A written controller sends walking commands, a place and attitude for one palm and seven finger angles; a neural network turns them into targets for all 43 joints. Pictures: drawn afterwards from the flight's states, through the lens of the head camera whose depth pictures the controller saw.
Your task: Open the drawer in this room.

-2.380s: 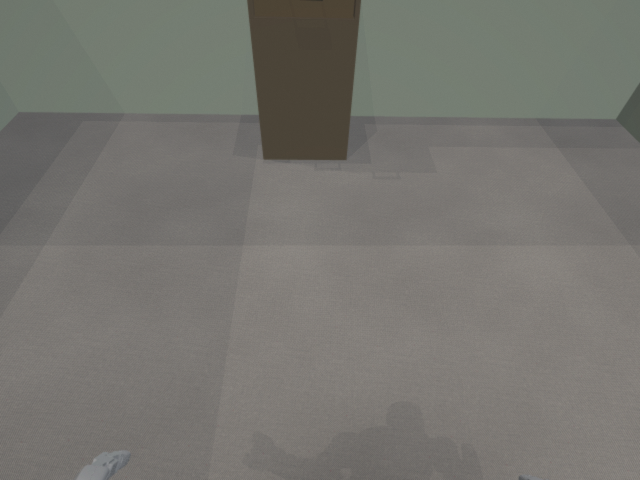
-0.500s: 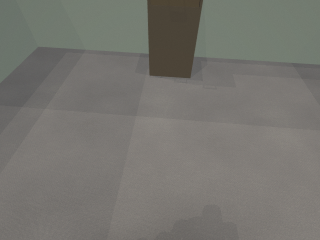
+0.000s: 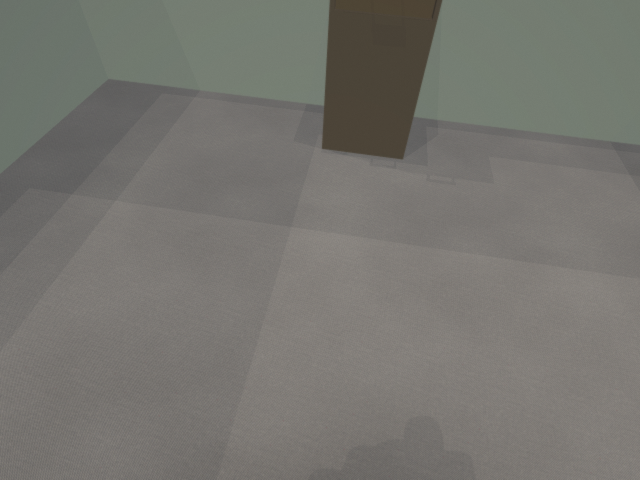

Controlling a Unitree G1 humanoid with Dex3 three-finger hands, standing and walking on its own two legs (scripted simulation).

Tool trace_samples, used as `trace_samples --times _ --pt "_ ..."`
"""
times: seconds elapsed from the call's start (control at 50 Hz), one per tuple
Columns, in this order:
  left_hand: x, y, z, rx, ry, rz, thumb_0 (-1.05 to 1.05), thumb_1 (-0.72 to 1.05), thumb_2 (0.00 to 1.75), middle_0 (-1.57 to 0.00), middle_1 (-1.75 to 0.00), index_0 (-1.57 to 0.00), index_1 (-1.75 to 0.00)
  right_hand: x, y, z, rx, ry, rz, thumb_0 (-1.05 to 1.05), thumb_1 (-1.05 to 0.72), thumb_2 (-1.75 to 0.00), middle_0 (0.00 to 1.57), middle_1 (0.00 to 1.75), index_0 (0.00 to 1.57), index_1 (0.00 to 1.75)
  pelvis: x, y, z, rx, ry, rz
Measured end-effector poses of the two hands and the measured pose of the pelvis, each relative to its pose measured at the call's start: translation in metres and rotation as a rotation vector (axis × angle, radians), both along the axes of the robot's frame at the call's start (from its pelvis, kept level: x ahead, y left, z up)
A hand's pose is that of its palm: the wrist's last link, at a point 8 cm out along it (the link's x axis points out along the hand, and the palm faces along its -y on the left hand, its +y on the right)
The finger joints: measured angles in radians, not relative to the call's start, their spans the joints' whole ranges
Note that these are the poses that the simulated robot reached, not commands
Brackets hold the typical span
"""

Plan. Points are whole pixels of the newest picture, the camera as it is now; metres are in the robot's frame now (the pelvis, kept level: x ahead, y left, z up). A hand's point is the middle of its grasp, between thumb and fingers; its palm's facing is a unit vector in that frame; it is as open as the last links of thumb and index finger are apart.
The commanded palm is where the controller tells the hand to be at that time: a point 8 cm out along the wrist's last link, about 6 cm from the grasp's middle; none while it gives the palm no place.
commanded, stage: turn or walk to find it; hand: left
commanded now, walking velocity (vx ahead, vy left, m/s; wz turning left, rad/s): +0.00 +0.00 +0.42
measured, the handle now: out of the picture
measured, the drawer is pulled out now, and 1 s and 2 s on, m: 0.00 0.00 0.00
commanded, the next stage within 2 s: stand and wait in 0.14 s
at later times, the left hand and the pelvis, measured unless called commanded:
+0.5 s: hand out of the picture -0.04 +0.19 -0.19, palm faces +0.15 -0.97 -0.19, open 7.4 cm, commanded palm none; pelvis -0.02 +0.01 +0.00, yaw +6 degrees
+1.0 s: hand out of the picture -0.05 +0.14 -0.18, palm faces +0.12 -0.98 -0.16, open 7.4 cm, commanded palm none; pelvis -0.03 -0.02 +0.00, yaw +5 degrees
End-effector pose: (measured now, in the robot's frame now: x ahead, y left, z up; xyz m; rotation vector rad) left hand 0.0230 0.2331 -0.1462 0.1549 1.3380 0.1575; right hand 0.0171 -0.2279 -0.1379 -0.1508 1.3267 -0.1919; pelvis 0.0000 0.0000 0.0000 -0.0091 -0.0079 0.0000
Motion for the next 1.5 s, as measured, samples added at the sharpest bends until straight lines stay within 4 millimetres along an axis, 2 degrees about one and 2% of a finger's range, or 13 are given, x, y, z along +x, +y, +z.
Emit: trace_samples --times 0.12,0.24,0.38,0.48,0.58,0.72,0.86,1.04,1.14,1.22,1.28,1.34,1.5 --pt "-0.015 -0.016 0.002 0.022 -0.028 0.038 0.01 0.9 0.9 -0.2 -0.3 -0.2 -0.3 -0.009 -0.014 -0.015 0.039 0.02 0.011 0.01 -0.92 -0.9 0.2 0.3 0.21 0.3 -0.009 -0.014 -0.006 0.007 -0.013 0.039" --pt "-0.034 -0.018 -0.001 0.01 -0.04 0.101 0.01 0.9 0.9 -0.2 -0.3 -0.21 -0.3 -0.001 -0.024 -0.009 0.007 0.043 0.061 0.01 -0.91 -0.9 0.2 0.3 0.2 0.3 -0.014 -0.012 -0.006 0.005 -0.009 0.09" --pt "-0.063 -0.003 -0.021 -0.027 0.021 0.151 0.01 0.9 0.9 -0.2 -0.3 -0.21 -0.3 0.016 -0.007 -0.003 -0.044 -0.008 0.123 0.01 -0.91 -0.9 0.2 0.3 0.2 0.29 -0.021 0.004 -0.014 0.006 -0.006 0.108" --pt "-0.077 0.001 -0.012 -0.022 0.075 0.144 0.01 0.9 0.9 -0.2 -0.3 -0.2 -0.3 0.02 0.011 0.0 -0.017 -0.037 0.133 0.01 -0.91 -0.9 0.2 0.3 0.2 0.29 -0.024 0.007 -0.005 0.011 -0.002 0.1" --pt "-0.081 -0.003 -0.005 0.001 0.062 0.137 0.01 0.9 0.9 -0.19 -0.3 -0.2 -0.3 0.019 0.008 -0.009 0.013 -0.042 0.125 0.01 -0.93 -0.9 0.2 0.3 0.21 0.3 -0.025 0.002 -0.007 0.033 -0.004 0.093" --pt "-0.082 -0.022 0.002 -0.006 0.051 0.117 0.01 0.9 0.9 -0.19 -0.3 -0.2 -0.3 0.004 -0.001 -0.012 0.037 -0.019 0.099 0.01 -0.94 -0.9 0.2 0.3 0.21 0.3 -0.025 -0.005 -0.002 0.019 -0.022 0.09" --pt "-0.08 -0.036 -0.001 -0.033 0.052 0.105 0.01 0.91 0.9 -0.2 -0.3 -0.2 -0.3 -0.031 -0.004 -0.009 0.04 0.066 0.086 0.0 -0.92 -0.9 0.2 0.3 0.2 0.29 -0.029 -0.013 0.001 0.014 -0.022 0.087" --pt "-0.088 -0.042 -0.002 -0.046 0.079 0.111 0.01 0.91 0.9 -0.2 -0.3 -0.2 -0.3 -0.069 -0.002 -0.01 0.053 0.159 0.055 0.0 -0.91 -0.9 0.2 0.3 0.2 0.29 -0.028 -0.016 0.0 0.009 -0.018 0.078" --pt "-0.092 -0.036 -0.007 -0.059 0.106 0.131 0.01 0.9 0.9 -0.2 -0.3 -0.2 -0.3 -0.072 0.0 -0.011 0.047 0.175 0.023 0.01 -0.91 -0.9 0.2 0.3 0.2 0.29 -0.017 -0.011 -0.004 -0.003 -0.004 0.059" --pt "-0.093 -0.025 -0.014 -0.078 0.134 0.144 0.01 0.9 0.9 -0.2 -0.3 -0.2 -0.3 -0.057 0.005 -0.006 0.015 0.149 0.007 0.01 -0.91 -0.9 0.2 0.3 0.2 0.29 -0.003 0.003 -0.007 -0.021 0.006 0.05" --pt "-0.084 -0.012 -0.022 -0.094 0.169 0.127 0.01 0.9 0.9 -0.2 -0.3 -0.2 -0.3 -0.042 0.014 -0.006 -0.015 0.097 -0.017 0.01 -0.91 -0.9 0.2 0.3 0.2 0.29 0.011 0.016 -0.013 -0.018 0.009 0.026" --pt "-0.054 0.002 -0.018 -0.093 0.183 0.071 0.01 0.9 0.9 -0.2 -0.3 -0.2 -0.3 -0.037 0.026 -0.001 -0.023 0.07 -0.067 0.0 -0.91 -0.9 0.2 0.3 0.2 0.29 0.027 0.025 -0.008 -0.02 0.012 -0.007" --pt "0.087 0.024 -0.006 -0.059 0.001 -0.021 0.01 0.91 0.9 -0.19 -0.3 -0.2 -0.3 -0.04 0.07 0.01 0.051 0.205 -0.137 0.0 -0.91 -0.9 0.2 0.3 0.2 0.29 0.082 0.029 0.001 -0.023 0.023 -0.041"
